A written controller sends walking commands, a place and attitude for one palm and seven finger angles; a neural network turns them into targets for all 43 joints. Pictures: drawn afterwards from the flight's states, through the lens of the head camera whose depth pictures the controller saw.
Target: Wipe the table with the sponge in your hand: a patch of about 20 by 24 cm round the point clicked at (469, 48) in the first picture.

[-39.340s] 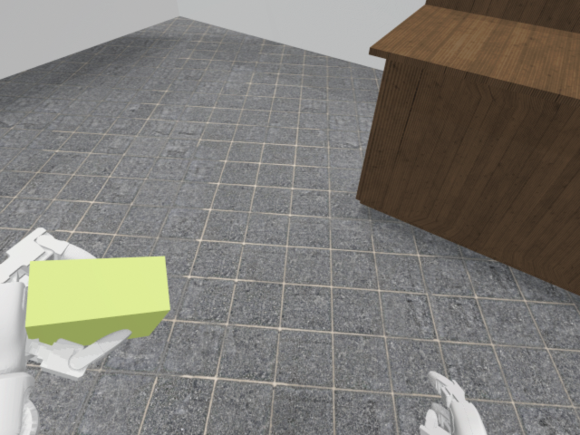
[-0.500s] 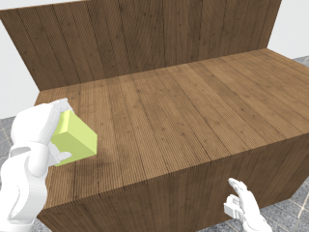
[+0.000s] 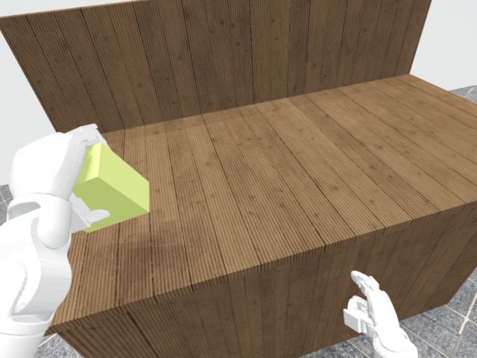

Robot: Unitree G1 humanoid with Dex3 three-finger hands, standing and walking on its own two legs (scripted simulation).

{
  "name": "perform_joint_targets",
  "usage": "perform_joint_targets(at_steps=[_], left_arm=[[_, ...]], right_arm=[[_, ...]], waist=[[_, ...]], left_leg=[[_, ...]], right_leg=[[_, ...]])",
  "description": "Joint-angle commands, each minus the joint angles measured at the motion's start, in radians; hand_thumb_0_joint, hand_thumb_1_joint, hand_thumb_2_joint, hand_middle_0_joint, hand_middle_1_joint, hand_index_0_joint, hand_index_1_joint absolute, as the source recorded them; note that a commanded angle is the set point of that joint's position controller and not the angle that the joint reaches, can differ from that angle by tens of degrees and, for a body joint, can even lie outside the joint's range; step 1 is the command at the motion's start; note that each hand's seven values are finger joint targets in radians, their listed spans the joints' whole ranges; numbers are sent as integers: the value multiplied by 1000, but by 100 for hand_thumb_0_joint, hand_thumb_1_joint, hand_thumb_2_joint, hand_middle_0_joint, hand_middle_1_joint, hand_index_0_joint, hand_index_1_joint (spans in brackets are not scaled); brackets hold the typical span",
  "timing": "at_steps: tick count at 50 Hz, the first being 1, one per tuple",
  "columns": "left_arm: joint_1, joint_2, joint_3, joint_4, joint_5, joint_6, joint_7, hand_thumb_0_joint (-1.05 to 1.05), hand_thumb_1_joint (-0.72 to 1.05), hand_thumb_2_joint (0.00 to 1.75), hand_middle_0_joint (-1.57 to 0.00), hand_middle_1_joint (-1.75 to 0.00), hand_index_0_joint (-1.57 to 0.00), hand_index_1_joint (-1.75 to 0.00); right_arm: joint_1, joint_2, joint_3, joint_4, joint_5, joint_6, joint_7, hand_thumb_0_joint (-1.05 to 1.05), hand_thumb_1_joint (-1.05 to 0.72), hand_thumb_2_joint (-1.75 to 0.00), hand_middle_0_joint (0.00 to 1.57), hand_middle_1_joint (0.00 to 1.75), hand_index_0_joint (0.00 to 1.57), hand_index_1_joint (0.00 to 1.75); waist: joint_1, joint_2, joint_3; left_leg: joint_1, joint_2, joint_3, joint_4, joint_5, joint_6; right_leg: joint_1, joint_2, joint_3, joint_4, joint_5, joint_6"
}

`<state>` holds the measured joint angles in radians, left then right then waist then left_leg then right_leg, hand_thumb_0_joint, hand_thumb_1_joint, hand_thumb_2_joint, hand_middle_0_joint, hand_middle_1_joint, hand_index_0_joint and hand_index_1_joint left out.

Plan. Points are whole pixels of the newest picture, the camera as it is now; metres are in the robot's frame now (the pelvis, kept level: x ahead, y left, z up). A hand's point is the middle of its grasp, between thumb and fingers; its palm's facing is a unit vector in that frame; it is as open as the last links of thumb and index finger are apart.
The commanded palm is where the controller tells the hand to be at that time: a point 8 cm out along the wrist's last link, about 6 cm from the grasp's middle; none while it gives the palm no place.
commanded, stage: bring the sponge back beside the body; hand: left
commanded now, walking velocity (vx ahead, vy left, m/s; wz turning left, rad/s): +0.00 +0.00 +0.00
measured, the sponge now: (102, 197) +0.26 +0.27 +0.19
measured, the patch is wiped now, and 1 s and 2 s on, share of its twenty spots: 0.95 0.95 0.95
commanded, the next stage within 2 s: step back with the hand held close in 1.66 s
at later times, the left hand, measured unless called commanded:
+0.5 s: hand (83, 195) +0.23 +0.27 +0.22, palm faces +0.37 -0.19 -0.91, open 10.1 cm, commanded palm +0.18 +0.27 +0.29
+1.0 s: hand (75, 211) +0.21 +0.27 +0.21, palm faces +0.35 -0.18 -0.92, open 10.1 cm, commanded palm +0.16 +0.27 +0.28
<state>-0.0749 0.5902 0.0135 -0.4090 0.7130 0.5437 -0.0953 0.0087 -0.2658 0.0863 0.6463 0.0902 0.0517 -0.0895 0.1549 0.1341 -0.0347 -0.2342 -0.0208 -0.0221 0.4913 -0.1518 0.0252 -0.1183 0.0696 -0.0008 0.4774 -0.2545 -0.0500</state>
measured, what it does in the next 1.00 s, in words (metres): stands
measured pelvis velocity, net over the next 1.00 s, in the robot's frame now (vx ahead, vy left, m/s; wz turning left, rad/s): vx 0.00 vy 0.00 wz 0.00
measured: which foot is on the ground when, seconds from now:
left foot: down 0.00-1.00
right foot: down 0.00-1.00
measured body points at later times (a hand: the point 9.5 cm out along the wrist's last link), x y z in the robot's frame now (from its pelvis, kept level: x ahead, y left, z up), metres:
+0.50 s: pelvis +0.00 +0.00 +0.00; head -0.04 -0.05 +0.44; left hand +0.21 +0.28 +0.27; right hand +0.27 -0.19 -0.06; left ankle +0.08 +0.10 -0.74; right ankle +0.01 -0.09 -0.74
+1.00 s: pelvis +0.00 +0.00 +0.00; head -0.05 -0.04 +0.44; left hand +0.19 +0.28 +0.26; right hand +0.27 -0.18 -0.06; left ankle +0.08 +0.10 -0.74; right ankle +0.01 -0.09 -0.74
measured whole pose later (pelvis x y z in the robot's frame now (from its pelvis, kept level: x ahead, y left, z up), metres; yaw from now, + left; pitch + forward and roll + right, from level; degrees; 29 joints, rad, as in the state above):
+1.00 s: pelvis +0.00 +0.00 +0.00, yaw +0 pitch -6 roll -1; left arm 0.14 0.60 0.06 -0.55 0.69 0.52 -0.09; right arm 0.03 -0.27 0.08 0.63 0.07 0.04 -0.09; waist 0.16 0.13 -0.03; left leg -0.24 -0.01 -0.02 0.52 -0.17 0.02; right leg -0.11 0.08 0.00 0.49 -0.27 -0.05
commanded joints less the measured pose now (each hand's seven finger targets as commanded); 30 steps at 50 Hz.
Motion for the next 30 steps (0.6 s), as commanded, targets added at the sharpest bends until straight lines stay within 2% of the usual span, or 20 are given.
perform_joint_targets(at_steps=[1,2,3,4,7,8,9,11,13,14,17,19,20,23,25,26,27,28,29,30], left_arm=[[-316,228,149,-103,37,-20,39,0,10,130,-120,-160,-120,-160],[-334,234,147,-123,40,-22,38,0,10,130,-120,-160,-120,-160],[-388,261,153,-171,46,-23,39,0,10,130,-120,-160,-120,-160],[-402,219,127,-194,49,-23,40,0,10,130,-120,-160,-120,-160],[-289,227,149,-218,48,-23,41,0,10,130,-120,-160,-120,-160],[-277,286,202,-258,47,-22,44,0,10,130,-120,-160,-120,-160],[-250,256,191,-268,42,-17,42,0,10,130,-120,-160,-120,-160],[-205,278,222,-218,37,-14,44,0,10,130,-120,-160,-120,-160],[-204,330,263,-246,30,-16,43,0,10,130,-120,-160,-120,-160],[-233,267,211,-244,26,-15,40,0,10,130,-120,-160,-120,-160],[-201,236,184,-211,19,-22,37,0,10,130,-120,-160,-120,-160],[-234,220,164,-266,23,-27,37,0,10,130,-120,-160,-120,-160],[-191,205,155,-251,21,-26,39,0,10,130,-120,-160,-120,-160],[-229,264,191,-263,25,-26,45,0,10,130,-120,-160,-120,-160],[-241,227,162,-233,33,-27,51,0,10,130,-120,-160,-120,-160],[-224,242,177,-217,36,-29,53,0,10,130,-120,-160,-120,-160],[-237,241,173,-238,38,-33,53,0,10,130,-120,-160,-120,-160],[-247,292,213,-289,40,-33,57,0,10,130,-120,-160,-120,-160],[-245,268,200,-302,42,-33,59,0,10,130,-120,-160,-120,-160],[-191,263,206,-265,41,-31,61,0,10,130,-120,-160,-120,-160]], right_arm=[[-297,-79,-32,-215,-4,-76,-8,0,-90,-90,20,30,20,30],[-300,-78,-31,-216,-3,-73,-8,0,-90,-90,20,30,20,30],[-306,-81,-32,-218,1,-82,-7,0,-90,-90,20,30,20,30],[-314,-68,-28,-235,-2,-89,-7,0,-90,-90,20,30,20,30],[-312,-73,-34,-228,-10,-83,2,0,-90,-90,20,30,20,30],[-308,-80,-38,-228,-9,-86,5,0,-90,-90,20,30,20,30],[-317,-68,-30,-245,-11,-82,6,0,-90,-90,20,30,20,30],[-306,-79,-32,-228,-15,-65,7,0,-90,-90,20,30,20,30],[-305,-87,-37,-226,-11,-60,7,0,-90,-90,20,30,20,30],[-317,-72,-24,-243,-8,-58,6,0,-90,-90,20,30,20,30],[-308,-76,-30,-232,-6,-60,4,0,-90,-90,20,30,20,30],[-315,-68,-29,-248,-5,-79,2,0,-90,-90,20,30,20,30],[-305,-68,-33,-240,-5,-83,3,0,-90,-90,20,30,20,30],[-305,-78,-35,-233,-6,-87,-5,0,-90,-90,20,30,20,30],[-298,-70,-33,-230,-9,-91,-9,0,-90,-90,20,30,20,30],[-292,-77,-36,-225,-11,-88,-10,0,-90,-90,20,30,20,30],[-300,-75,-34,-225,-11,-85,-9,0,-90,-90,20,30,20,30],[-307,-77,-38,-230,-9,-94,-9,0,-90,-90,20,30,20,30],[-309,-68,-31,-245,-13,-94,-7,0,-90,-90,20,30,20,30],[-300,-69,-36,-230,-12,-92,-5,0,-90,-90,20,30,20,30]], waist=[[-5,-94,-129],[-7,-81,-139],[-14,-15,-153],[0,11,-183],[9,-38,-195],[10,-19,-202],[20,-37,-204],[15,-76,-170],[10,-36,-165],[11,-16,-152],[3,-59,-125],[7,-5,-158],[3,-36,-138],[-5,-39,-119],[-6,-39,-121],[0,-54,-117],[0,-27,-130],[5,15,-150],[16,18,-186],[10,-13,-162]], left_leg=[[126,-8,-74,-59,-46,-6],[130,-9,-74,-61,-44,-5],[135,-7,-77,-71,-62,-8],[143,-11,-79,-66,-32,-7],[151,-9,-78,-54,38,-5],[145,-2,-83,-56,32,-7],[138,-9,-79,-48,51,-5],[130,-6,-71,-37,61,-5],[132,-3,-74,-41,43,-7],[128,-8,-72,-41,41,-6],[134,-5,-74,-42,20,-5],[147,-5,-79,-45,15,-5],[148,-4,-80,-45,17,-5],[142,-1,-83,-51,-31,-4],[142,-7,-80,-47,-30,-5],[137,-6,-80,-51,-33,-4],[142,-8,-80,-54,-25,-5],[144,-4,-83,-56,-31,-7],[147,-10,-84,-49,3,-6],[149,-7,-83,-50,14,-8]], right_leg=[[-134,-37,126,-149,-53,-37],[-133,-36,117,-146,-53,-35],[-123,-35,135,-137,-55,-41],[-107,-34,119,-125,-23,-45],[-86,-33,119,-118,42,-44],[-73,-32,143,-111,42,-50],[-70,-35,130,-110,53,-48],[-92,-34,131,-119,62,-42],[-95,-31,156,-123,44,-45],[-104,-34,133,-123,37,-44],[-129,-36,124,-136,9,-36],[-114,-37,126,-128,9,-43],[-126,-33,121,-130,6,-38],[-138,-35,153,-144,-41,-41],[-145,-35,136,-145,-52,-37],[-142,-31,130,-145,-54,-39],[-133,-32,128,-139,-40,-39],[-113,-32,160,-133,-38,-48],[-91,-34,140,-122,-10,-50],[-107,-28,131,-125,-9,-44]])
